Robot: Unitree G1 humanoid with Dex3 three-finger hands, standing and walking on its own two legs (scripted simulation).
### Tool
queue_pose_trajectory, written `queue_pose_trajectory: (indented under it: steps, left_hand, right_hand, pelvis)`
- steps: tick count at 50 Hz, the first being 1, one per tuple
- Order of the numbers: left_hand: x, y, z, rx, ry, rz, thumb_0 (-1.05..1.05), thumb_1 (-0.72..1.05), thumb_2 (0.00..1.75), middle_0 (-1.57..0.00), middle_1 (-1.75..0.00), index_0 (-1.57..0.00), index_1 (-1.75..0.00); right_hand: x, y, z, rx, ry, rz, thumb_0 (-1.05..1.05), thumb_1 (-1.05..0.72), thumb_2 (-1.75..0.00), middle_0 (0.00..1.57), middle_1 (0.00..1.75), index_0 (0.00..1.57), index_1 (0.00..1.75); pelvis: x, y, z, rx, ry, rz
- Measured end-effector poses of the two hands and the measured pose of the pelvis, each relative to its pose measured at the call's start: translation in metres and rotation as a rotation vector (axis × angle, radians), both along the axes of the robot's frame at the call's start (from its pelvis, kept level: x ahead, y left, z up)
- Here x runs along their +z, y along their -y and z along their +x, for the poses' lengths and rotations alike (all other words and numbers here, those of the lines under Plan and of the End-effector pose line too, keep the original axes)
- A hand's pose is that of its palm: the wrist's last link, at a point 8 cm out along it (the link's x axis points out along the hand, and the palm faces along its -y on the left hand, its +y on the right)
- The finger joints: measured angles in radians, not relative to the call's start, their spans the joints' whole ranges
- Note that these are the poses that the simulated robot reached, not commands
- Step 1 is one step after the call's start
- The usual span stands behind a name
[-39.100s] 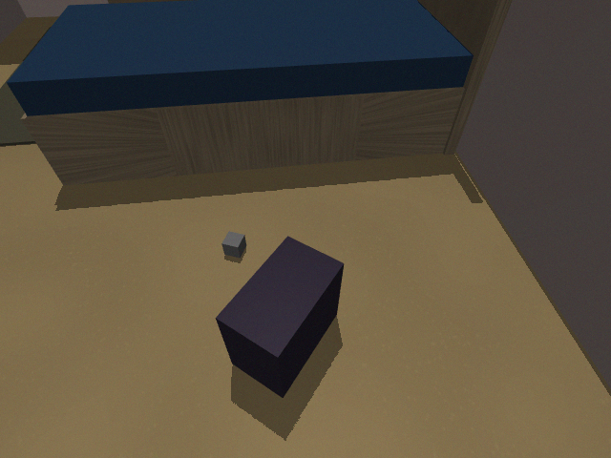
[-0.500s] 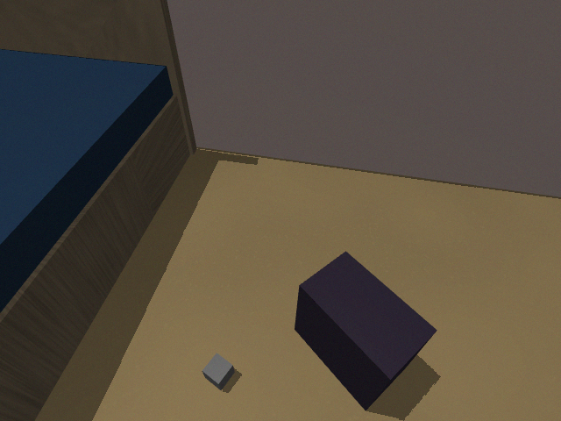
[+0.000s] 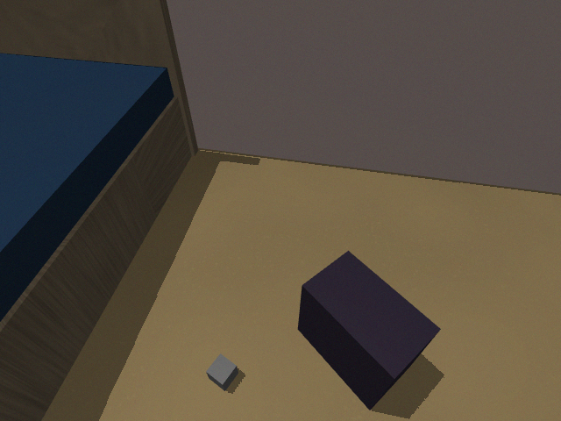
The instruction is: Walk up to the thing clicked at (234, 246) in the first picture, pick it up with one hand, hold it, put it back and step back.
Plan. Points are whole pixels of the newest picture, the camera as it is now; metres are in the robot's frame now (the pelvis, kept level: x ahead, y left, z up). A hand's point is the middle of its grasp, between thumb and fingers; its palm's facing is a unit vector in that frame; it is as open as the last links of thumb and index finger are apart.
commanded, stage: stand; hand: left
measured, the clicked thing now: (222, 372) +0.44 +0.21 -0.75
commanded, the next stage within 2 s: none
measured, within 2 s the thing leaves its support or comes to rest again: neither
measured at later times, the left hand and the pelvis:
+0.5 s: hand out of the picture +0.06 +0.25 -0.16, palm faces -0.02 -0.94 -0.33, open 7.4 cm; pelvis +0.00 +0.00 +0.00, yaw +0 degrees
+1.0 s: hand out of the picture +0.08 +0.26 -0.16, palm faces -0.02 -0.94 -0.34, open 7.4 cm; pelvis +0.01 +0.00 +0.00, yaw +1 degrees
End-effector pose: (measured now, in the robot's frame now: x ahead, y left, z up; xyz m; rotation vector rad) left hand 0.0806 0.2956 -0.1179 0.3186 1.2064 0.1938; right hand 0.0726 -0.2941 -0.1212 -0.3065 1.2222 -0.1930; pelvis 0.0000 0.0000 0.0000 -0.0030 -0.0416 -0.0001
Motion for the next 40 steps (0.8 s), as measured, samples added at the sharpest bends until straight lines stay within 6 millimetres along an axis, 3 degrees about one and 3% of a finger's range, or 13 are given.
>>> queue_pose_trajectory:
  steps: [21,40]
  left_hand:
    - [-0.006,-0.002,-0.023,0.02,-0.057,-0.009,0.0,0.9,0.9,-0.2,-0.3,-0.21,-0.3]
    - [-0.003,-0.004,-0.007,0.013,-0.024,-0.002,0.0,0.9,0.9,-0.2,-0.3,-0.21,-0.3]
  right_hand:
    - [0.001,0.001,-0.007,0.004,-0.031,-0.008,0.01,-0.9,-0.9,0.2,0.3,0.2,0.3]
    - [0.001,-0.003,0.009,0.015,-0.004,-0.006,0.01,-0.9,-0.9,0.2,0.3,0.2,0.3]
  pelvis:
    - [0.0,-0.002,0.0,0.008,-0.006,0.001]
    - [0.0,-0.004,0.007,0.01,-0.007,0.0]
